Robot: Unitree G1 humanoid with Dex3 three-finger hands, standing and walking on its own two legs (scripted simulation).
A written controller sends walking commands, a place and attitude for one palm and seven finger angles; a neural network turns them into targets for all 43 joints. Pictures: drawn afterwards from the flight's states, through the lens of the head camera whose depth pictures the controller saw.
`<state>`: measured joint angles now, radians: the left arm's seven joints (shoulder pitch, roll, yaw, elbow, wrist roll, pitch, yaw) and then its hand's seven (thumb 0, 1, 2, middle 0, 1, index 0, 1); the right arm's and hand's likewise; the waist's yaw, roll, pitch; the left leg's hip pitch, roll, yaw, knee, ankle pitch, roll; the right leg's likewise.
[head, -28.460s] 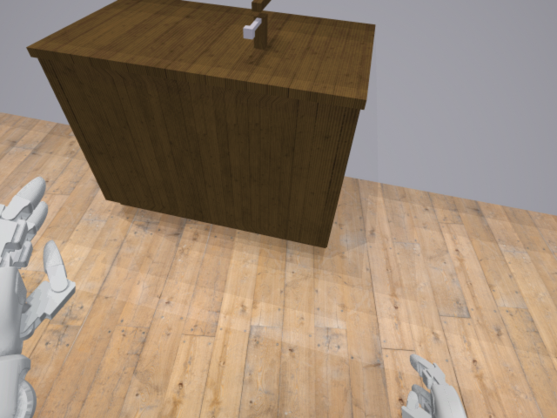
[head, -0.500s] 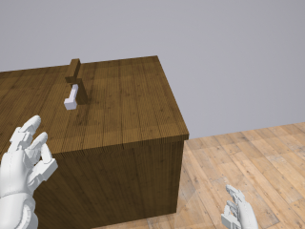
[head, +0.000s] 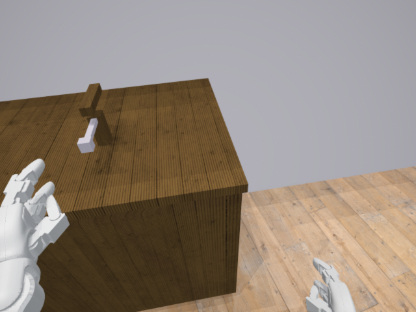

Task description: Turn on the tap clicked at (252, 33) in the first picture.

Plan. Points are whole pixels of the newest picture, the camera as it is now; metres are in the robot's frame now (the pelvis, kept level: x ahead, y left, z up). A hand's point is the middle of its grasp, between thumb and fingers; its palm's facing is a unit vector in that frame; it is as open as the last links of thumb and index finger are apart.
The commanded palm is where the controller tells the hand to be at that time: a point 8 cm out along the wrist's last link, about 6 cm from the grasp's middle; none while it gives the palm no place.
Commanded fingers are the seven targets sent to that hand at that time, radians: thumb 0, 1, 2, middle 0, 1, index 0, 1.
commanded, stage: reach beside the lever's end, fingers flat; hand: left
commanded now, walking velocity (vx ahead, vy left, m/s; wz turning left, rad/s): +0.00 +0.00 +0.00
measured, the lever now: (86, 144) +0.43 +0.35 +0.12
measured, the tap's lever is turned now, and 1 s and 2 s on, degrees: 0 0 0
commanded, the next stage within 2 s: none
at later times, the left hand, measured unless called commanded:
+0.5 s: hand (63, 190) +0.26 +0.29 +0.15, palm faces +0.52 -0.85 -0.11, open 7.4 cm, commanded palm +0.22 +0.33 +0.16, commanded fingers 0.00 0.90 0.90 -0.19 -0.27 -0.19 -0.27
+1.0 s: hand (64, 173) +0.31 +0.33 +0.14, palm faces +0.52 -0.85 -0.08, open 7.6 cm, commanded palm +0.27 +0.37 +0.14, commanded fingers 0.00 0.90 0.90 -0.17 -0.20 -0.17 -0.20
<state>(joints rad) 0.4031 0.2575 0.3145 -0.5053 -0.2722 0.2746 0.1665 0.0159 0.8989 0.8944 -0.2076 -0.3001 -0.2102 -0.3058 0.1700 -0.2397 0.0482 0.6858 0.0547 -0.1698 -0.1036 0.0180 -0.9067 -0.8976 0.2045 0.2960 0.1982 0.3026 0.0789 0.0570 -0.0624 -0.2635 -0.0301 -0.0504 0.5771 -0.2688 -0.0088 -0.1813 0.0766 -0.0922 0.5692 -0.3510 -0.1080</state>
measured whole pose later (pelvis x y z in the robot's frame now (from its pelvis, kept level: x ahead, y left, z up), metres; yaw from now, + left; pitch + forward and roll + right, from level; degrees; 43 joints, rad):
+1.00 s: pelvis +0.00 +0.04 +0.00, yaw -1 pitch +0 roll +0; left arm -0.09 0.32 0.39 0.10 -0.20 0.15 0.14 0.02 0.90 0.89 -0.18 -0.23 -0.18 -0.23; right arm 0.19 -0.25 0.03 0.71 0.05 -0.14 -0.10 0.02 -0.91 -0.90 0.21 0.30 0.20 0.30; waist 0.03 0.04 -0.03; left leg -0.31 -0.06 -0.02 0.56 -0.25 0.04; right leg -0.23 0.05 -0.06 0.54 -0.32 -0.06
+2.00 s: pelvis +0.01 +0.05 +0.00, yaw -2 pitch +7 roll -2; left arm -0.38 0.49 0.55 0.68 -0.13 -0.13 0.04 0.02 0.90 0.89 -0.16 -0.15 -0.16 -0.16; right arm 0.34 -0.28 0.00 0.70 0.03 -0.05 -0.06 0.01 -0.91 -0.90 0.21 0.30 0.20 0.30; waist -0.05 0.03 -0.08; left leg -0.48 -0.04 0.00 0.65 -0.30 0.06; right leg -0.38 0.06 -0.05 0.59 -0.34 -0.05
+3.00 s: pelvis +0.00 +0.04 +0.00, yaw -1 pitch +6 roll -1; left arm -0.43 0.41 0.44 0.64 -0.12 -0.09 0.15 0.00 0.94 0.91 -0.15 -0.15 -0.16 -0.16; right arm 0.30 -0.27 0.00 0.71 0.04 -0.03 -0.06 0.01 -0.91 -0.90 0.21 0.30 0.20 0.30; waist -0.04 0.03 -0.07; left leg -0.47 -0.04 -0.03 0.65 -0.29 0.04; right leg -0.37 0.07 -0.07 0.60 -0.34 -0.06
